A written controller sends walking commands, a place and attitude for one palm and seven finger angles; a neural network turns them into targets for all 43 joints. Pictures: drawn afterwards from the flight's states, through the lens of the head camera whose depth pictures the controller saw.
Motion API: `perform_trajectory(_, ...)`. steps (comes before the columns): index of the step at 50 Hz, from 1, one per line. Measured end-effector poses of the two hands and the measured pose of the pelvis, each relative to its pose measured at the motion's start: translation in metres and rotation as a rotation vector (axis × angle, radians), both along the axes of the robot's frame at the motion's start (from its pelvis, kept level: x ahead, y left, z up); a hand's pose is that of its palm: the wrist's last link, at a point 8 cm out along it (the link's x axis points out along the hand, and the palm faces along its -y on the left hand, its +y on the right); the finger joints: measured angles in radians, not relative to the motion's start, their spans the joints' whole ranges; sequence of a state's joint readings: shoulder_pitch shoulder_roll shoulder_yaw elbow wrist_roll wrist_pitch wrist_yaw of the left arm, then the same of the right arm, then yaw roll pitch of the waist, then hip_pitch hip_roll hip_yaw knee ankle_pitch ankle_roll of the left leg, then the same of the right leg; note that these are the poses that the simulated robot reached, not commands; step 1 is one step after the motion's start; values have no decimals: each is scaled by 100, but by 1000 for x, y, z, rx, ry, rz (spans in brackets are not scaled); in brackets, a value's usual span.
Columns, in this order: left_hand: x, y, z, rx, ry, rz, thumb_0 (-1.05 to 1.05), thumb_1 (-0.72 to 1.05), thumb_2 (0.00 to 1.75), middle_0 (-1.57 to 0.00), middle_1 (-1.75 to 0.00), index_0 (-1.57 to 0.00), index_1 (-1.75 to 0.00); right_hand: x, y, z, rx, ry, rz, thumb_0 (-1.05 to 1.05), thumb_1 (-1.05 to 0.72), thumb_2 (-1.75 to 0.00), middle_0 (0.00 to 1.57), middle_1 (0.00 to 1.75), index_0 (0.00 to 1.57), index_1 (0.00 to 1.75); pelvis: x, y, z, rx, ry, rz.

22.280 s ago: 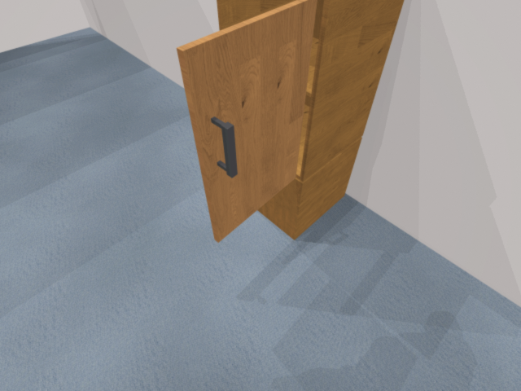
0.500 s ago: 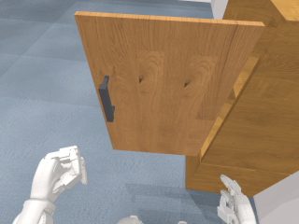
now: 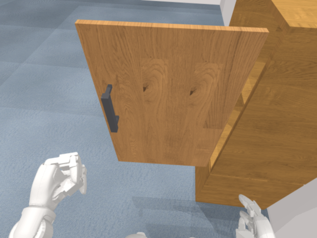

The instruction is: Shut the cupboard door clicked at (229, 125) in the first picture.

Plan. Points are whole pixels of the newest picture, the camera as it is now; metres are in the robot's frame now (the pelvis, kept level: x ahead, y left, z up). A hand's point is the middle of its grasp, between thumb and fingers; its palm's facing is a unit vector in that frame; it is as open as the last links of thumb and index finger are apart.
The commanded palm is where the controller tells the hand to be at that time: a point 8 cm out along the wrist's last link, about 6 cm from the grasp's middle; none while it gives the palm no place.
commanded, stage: raise the hand and make a fist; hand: left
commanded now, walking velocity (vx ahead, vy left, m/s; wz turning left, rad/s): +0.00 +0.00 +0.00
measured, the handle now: (112, 109) +0.43 +0.17 +0.07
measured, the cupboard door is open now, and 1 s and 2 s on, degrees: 93 93 91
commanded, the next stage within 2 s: bring the fist close to the handle in 0.08 s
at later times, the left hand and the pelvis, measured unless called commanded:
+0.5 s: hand (94, 168) +0.25 +0.17 +0.08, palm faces -0.01 -1.00 -0.03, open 3.1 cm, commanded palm +0.24 +0.21 +0.08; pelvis +0.00 -0.02 +0.00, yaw +0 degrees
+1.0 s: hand (112, 145) +0.31 +0.14 +0.08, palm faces -0.01 -1.00 -0.03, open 3.1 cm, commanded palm +0.30 +0.19 +0.08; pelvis +0.01 -0.02 +0.00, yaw +0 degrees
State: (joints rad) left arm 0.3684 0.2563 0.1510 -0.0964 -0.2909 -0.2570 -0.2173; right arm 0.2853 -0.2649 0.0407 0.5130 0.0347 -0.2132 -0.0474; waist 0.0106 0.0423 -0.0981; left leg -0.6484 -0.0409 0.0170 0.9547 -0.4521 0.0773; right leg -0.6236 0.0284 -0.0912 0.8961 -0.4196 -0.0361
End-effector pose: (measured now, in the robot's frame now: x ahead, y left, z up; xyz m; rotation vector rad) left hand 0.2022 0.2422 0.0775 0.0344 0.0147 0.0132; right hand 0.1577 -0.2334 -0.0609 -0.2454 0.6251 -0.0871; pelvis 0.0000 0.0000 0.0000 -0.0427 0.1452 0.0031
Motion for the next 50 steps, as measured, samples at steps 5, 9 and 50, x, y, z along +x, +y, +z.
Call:
perform_trajectory(5, -1, -4, 0, 6, 1, -1, 1, 90, 90, -130, -150, -130, -150, 3, -2, -1, 6, -3, 4, 1, -90, -89, 20, 30, 20, 30, 0, -4, -1, 2, 0, 1)
perform_trajectory(9, -1, -8, 2, 12, 3, -2, 1, 90, 90, -130, -150, -130, -150, 6, -3, -2, 14, -9, 8, 1, -90, -89, 20, 30, 20, 30, 1, -7, 0, 5, 0, 2)
perform_trajectory(50, 88, -51, 4, -8, -30, -22, 1, 90, 90, -130, -150, -130, -150, -6, -25, -16, 33, 107, -47, 1, -90, -89, 20, 30, 20, 30, 7, -21, 4, 29, 9, -11)
